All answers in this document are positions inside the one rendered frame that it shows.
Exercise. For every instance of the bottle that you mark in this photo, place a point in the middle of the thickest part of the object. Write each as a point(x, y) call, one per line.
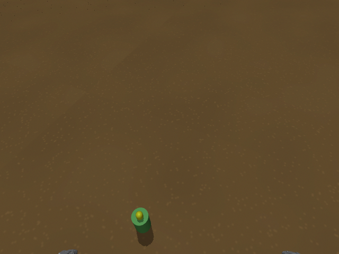
point(141, 220)

